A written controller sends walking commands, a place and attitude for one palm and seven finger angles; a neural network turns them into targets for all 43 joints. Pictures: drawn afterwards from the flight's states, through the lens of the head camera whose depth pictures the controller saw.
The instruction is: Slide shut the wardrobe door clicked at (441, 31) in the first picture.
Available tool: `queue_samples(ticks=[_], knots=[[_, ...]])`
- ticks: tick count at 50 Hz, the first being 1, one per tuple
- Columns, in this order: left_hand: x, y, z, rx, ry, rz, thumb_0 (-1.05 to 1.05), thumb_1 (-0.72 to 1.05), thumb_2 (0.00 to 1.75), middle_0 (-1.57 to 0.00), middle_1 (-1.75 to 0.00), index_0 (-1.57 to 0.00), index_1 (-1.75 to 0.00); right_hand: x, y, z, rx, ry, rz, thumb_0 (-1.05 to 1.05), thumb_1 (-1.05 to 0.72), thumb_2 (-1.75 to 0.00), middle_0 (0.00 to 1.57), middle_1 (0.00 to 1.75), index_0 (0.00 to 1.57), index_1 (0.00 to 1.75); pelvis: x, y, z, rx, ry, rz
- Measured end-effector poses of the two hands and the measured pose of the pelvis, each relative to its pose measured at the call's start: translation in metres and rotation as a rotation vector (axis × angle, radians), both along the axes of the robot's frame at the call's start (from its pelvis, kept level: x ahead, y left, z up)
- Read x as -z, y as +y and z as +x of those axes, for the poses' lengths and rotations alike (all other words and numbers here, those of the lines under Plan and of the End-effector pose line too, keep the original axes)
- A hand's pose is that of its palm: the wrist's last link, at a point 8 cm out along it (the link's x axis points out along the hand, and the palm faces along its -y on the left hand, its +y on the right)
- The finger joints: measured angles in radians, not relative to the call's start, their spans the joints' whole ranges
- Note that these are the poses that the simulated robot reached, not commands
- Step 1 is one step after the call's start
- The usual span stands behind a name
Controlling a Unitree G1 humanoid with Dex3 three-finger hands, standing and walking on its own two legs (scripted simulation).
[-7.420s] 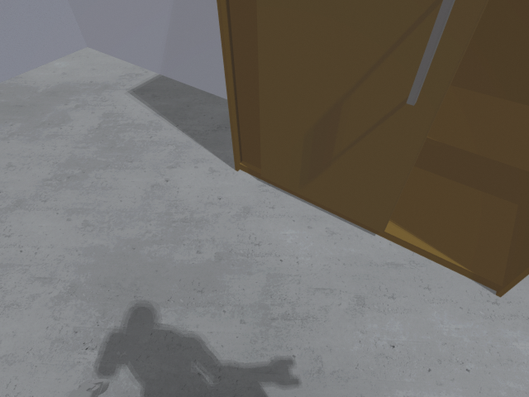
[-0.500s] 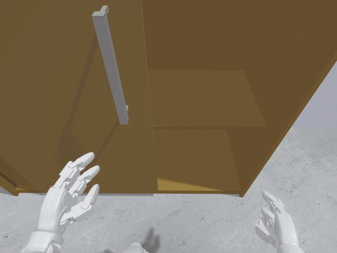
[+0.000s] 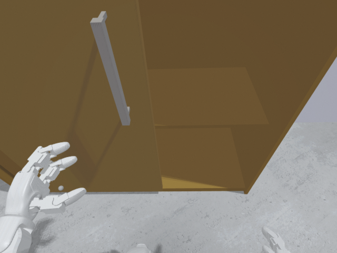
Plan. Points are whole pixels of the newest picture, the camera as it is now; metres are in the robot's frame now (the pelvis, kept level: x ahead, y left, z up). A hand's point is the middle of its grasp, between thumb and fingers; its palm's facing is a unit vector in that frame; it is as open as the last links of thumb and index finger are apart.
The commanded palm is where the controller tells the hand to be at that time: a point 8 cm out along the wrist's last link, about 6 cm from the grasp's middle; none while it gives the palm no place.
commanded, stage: raise the hand with hooked fingers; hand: left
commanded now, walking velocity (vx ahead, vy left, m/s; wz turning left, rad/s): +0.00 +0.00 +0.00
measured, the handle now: (116, 77) +0.52 +0.17 +0.15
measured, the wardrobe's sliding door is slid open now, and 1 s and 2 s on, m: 0.49 0.49 0.49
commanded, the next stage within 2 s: move the hooked fingers beside the handle in 1.24 s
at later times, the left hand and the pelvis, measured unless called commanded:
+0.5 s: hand (17, 163) +0.25 +0.30 +0.15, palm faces +0.07 -0.99 -0.08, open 13.7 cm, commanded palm +0.22 +0.35 +0.15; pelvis +0.00 +0.04 +0.02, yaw +2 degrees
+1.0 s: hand (13, 147) +0.27 +0.30 +0.18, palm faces +0.06 -0.99 -0.10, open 13.9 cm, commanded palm +0.24 +0.35 +0.18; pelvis +0.00 +0.03 +0.03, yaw +1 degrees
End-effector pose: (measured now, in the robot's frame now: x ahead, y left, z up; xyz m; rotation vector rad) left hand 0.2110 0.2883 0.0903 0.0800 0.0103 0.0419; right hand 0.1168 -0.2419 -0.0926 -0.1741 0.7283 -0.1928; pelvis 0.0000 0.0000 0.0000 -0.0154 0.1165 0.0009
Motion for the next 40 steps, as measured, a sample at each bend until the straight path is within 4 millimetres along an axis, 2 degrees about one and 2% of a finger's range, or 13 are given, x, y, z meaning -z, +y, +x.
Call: queue_samples(ticks=[5, 10, 17, 23, 27, 31, 40], knots=[[-0.003, 0.012, 0.002, 0.012, -0.001, -0.007, 0.00, -0.02, 0.51, -0.27, -0.89, -0.27, -0.89, -0.011, -0.005, 0.004, 0.002, -0.004, -0.055, 0.02, -0.90, -0.90, 0.21, 0.30, 0.20, 0.30, -0.005, 0.012, 0.003, -0.002, -0.006, -0.006], [-0.013, 0.024, 0.006, 0.012, -0.032, -0.006, 0.00, -0.13, 0.46, -0.28, -0.97, -0.28, -0.97, -0.030, 0.001, 0.025, -0.014, -0.072, -0.090, 0.02, -0.90, -0.90, 0.21, 0.30, 0.20, 0.30, -0.009, 0.022, 0.006, -0.006, -0.023, -0.013], [-0.036, 0.043, 0.014, 0.002, -0.075, 0.001, 0.00, -0.30, 0.39, -0.29, -1.07, -0.29, -1.07, -0.053, 0.033, 0.060, -0.081, -0.183, -0.069, 0.02, -0.90, -0.90, 0.21, 0.30, 0.20, 0.30, -0.015, 0.034, 0.006, -0.018, -0.056, -0.022], [-0.054, 0.060, 0.018, -0.016, -0.070, 0.005, -0.01, -0.42, 0.34, -0.30, -1.15, -0.30, -1.15, -0.062, 0.063, 0.076, -0.139, -0.222, -0.027, 0.02, -0.90, -0.90, 0.21, 0.30, 0.20, 0.30, -0.021, 0.040, 0.005, -0.027, -0.080, -0.024], [-0.066, 0.068, 0.020, -0.027, -0.070, 0.013, -0.01, -0.46, 0.32, -0.30, -1.17, -0.30, -1.17, -0.062, 0.075, 0.077, -0.162, -0.216, -0.008, 0.01, -0.90, -0.90, 0.21, 0.30, 0.20, 0.30, -0.024, 0.042, 0.003, -0.032, -0.096, -0.023], [-0.078, 0.075, 0.022, -0.034, -0.071, 0.021, -0.01, -0.48, 0.31, -0.30, -1.19, -0.30, -1.19, -0.060, 0.077, 0.072, -0.165, -0.194, 0.000, 0.01, -0.90, -0.90, 0.21, 0.30, 0.20, 0.30, -0.027, 0.042, 0.002, -0.035, -0.109, -0.021], [-0.100, 0.082, 0.032, -0.036, -0.079, 0.041, -0.01, -0.50, 0.30, -0.30, -1.20, -0.31, -1.20, -0.054, 0.056, 0.052, -0.123, -0.135, -0.016, 0.02, -0.90, -0.90, 0.21, 0.30, 0.20, 0.30, -0.031, 0.036, 0.000, -0.037, -0.126, -0.017]])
